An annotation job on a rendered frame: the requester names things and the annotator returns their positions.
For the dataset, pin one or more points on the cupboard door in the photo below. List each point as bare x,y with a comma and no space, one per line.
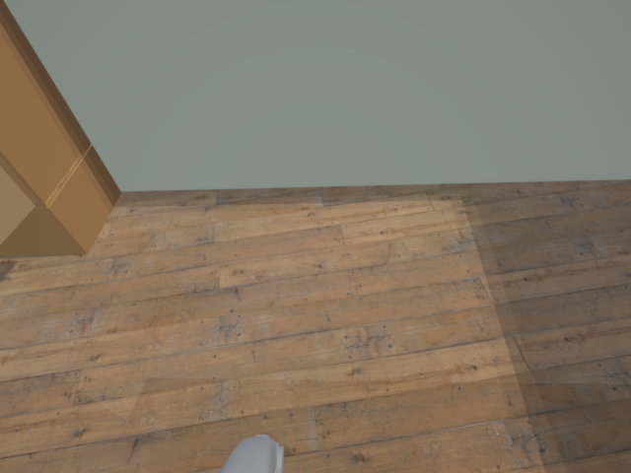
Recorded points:
14,205

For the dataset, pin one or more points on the robot left thigh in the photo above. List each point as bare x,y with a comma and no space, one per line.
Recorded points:
255,455

